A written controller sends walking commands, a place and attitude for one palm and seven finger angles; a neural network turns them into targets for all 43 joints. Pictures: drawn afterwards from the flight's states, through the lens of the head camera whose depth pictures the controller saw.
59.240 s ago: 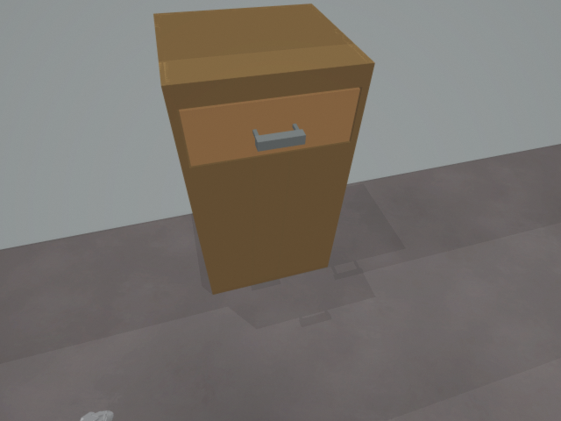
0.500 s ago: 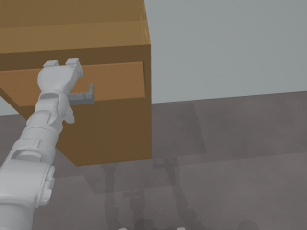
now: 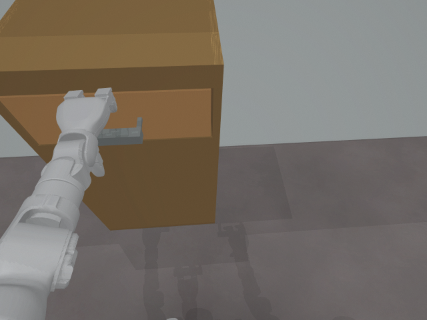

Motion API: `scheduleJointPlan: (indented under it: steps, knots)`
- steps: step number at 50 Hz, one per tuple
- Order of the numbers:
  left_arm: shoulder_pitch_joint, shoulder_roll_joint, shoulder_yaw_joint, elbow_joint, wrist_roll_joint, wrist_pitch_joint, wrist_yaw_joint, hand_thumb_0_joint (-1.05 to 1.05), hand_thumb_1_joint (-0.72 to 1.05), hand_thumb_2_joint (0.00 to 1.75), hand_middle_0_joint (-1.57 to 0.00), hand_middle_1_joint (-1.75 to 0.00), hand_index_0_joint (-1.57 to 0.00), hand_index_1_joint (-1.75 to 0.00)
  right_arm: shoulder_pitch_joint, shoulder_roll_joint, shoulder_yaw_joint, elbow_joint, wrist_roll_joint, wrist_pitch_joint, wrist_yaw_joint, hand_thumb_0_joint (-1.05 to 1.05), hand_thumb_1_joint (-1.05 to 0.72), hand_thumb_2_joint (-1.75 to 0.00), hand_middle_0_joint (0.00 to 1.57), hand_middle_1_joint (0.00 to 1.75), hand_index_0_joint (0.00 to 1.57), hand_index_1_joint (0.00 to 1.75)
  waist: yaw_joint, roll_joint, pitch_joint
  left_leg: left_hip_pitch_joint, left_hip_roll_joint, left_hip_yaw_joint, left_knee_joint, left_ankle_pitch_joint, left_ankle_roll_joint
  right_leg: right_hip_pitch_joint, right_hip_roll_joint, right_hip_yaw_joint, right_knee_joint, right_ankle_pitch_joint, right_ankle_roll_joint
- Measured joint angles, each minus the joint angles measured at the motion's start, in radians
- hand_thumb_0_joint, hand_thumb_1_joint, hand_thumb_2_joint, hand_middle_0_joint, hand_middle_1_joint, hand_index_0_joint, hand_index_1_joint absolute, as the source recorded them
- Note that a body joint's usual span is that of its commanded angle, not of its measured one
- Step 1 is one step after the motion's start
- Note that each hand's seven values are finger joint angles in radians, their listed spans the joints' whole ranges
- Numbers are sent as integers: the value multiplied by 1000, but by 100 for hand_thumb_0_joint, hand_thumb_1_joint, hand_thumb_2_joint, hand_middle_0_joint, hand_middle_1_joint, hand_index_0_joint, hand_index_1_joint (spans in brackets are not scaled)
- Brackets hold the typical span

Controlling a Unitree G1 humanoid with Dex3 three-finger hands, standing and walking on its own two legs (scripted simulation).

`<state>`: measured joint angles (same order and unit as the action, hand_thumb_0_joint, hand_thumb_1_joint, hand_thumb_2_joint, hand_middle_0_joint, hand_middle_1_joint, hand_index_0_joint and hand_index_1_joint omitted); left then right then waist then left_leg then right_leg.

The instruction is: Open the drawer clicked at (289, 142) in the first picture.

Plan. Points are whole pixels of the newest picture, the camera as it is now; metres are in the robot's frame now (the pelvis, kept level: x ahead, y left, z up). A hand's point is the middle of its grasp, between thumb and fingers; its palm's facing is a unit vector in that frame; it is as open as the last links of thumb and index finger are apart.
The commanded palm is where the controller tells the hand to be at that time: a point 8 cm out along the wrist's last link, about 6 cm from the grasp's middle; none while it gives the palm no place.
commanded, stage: move the hooked fingers above the handle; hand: left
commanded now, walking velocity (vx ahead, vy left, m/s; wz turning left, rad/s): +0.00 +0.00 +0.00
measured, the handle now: (116, 129) +0.53 +0.22 +0.00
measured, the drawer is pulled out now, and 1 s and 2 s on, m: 0.00 0.00 0.00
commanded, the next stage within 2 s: none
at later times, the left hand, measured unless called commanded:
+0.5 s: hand (98, 139) +0.46 +0.22 +0.06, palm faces -0.09 -0.01 -1.00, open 13.8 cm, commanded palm +0.45 +0.21 +0.12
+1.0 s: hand (104, 144) +0.44 +0.21 +0.05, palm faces -0.13 -0.03 -0.99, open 13.8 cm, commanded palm +0.45 +0.22 +0.12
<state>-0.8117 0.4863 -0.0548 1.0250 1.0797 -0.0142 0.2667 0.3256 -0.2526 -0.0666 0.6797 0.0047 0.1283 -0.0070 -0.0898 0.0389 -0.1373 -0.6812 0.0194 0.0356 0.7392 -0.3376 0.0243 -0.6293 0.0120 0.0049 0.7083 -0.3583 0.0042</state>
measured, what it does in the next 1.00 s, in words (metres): stands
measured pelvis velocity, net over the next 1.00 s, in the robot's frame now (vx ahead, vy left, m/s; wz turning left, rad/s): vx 0.01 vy -0.02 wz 0.02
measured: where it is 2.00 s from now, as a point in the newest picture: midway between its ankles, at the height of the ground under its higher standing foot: outside the picture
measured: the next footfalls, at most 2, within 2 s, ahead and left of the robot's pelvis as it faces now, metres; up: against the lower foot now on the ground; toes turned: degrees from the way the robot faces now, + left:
none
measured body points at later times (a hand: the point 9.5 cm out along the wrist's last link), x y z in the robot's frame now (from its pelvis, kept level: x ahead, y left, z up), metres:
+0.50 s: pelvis +0.01 -0.01 +0.01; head +0.07 -0.03 +0.45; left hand +0.46 +0.22 +0.11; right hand +0.03 -0.29 -0.13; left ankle +0.00 +0.10 -0.71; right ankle -0.02 -0.13 -0.71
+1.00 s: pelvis +0.01 -0.02 +0.01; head +0.07 -0.03 +0.45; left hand +0.45 +0.21 +0.11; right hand +0.05 -0.29 -0.12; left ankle +0.00 +0.10 -0.71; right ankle -0.02 -0.13 -0.71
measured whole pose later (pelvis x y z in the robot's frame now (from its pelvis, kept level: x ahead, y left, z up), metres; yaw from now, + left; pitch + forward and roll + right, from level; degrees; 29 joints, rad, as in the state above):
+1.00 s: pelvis +0.01 -0.02 +0.01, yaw +1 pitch +13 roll +0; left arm -0.70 0.49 -0.10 0.89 1.02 -0.13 0.13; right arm 0.34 -0.25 -0.07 0.69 0.01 0.14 -0.05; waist -0.06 0.04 -0.12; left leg -0.59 0.02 0.01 0.68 -0.32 0.00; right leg -0.54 0.02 -0.02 0.66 -0.36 -0.02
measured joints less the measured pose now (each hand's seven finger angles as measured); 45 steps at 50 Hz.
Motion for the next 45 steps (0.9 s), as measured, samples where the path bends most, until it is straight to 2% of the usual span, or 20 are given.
scheduleJointPlan:
  steps: [3,7,12,17,20,22,27,32,35,39,42,45]
  knots:
    - [13,-8,-22,-16,-15,8,-34,0,-48,30,-31,-120,-31,-120,10,7,-1,-2,1,3,-3,1,-90,-90,20,30,20,30,5,4,0,14,0,0,-10,2,0,15,0,0,-10,2,1]
    - [22,-26,-44,-46,-26,-29,-62,0,-48,30,-32,-120,-31,-120,20,14,3,5,1,4,-12,1,-90,-90,20,30,20,30,7,3,4,33,-3,-4,-16,1,-1,35,-2,-4,-16,-1,0]
    - [25,-35,-18,-68,-7,-68,-30,0,-48,30,-32,-120,-32,-120,23,15,6,7,-2,5,-14,1,-90,-90,20,30,20,30,1,2,2,34,-1,-2,-13,-2,-5,32,0,-2,-7,-6,-4]
    - [25,-13,25,-29,8,-22,8,0,-48,30,-31,-120,-31,-120,19,8,10,4,1,12,-11,1,-90,-90,20,30,20,30,-3,9,0,33,6,8,-20,0,-9,21,6,9,-4,-5,-9]
    - [33,3,19,-9,0,12,-10,0,-48,30,-31,-120,-31,-120,23,4,7,4,5,14,-10,1,-90,-90,20,30,20,30,3,13,3,39,7,7,-31,6,-12,26,8,8,-12,-1,-11]
    - [52,7,9,-25,-14,13,-37,0,-48,30,-31,-120,-31,-120,29,1,2,5,7,14,-13,1,-90,-90,20,30,20,30,11,15,6,49,8,5,-41,10,-13,37,8,5,-21,2,-13]
    - [102,-9,-32,-111,-44,-54,-86,0,-48,30,-31,-120,-31,-120,35,-3,-9,17,7,13,-27,1,-90,-90,20,30,20,30,23,8,8,81,5,-13,-56,14,-18,77,7,-12,-41,2,-18]
    - [78,-24,-42,-120,-20,-100,-43,0,-48,30,-32,-120,-32,-120,3,-10,-8,17,8,2,-30,1,-90,-90,20,30,20,30,13,-3,14,72,3,-25,-41,11,-23,72,5,-24,-24,-6,-23]
    - [51,-16,-2,-93,-4,-84,-2,0,-49,30,-32,-120,-32,-120,-21,-12,-1,7,6,-1,-28,1,-90,-90,20,30,20,30,2,-5,14,56,6,-19,-34,12,-24,50,8,-18,-11,-6,-25]
    - [28,11,29,-34,1,-14,12,0,-48,30,-31,-120,-31,-120,-29,-11,3,-2,7,2,-24,1,-90,-90,20,30,20,30,1,3,7,49,11,-8,-41,15,-26,35,12,-6,-12,-1,-25]
    - [34,27,19,-1,-14,24,-29,0,-48,30,-31,-120,-31,-120,-17,-10,7,-4,13,8,-24,1,-90,-90,20,30,20,30,7,9,3,60,12,-4,-54,18,-25,45,13,-3,-24,3,-24]
    - [67,29,-6,-30,-42,9,-93,0,-48,30,-31,-120,-31,-120,3,-6,5,-2,14,11,-29,1,-90,-90,20,30,20,30,17,11,7,81,10,-8,-67,21,-23,69,11,-7,-40,6,-23]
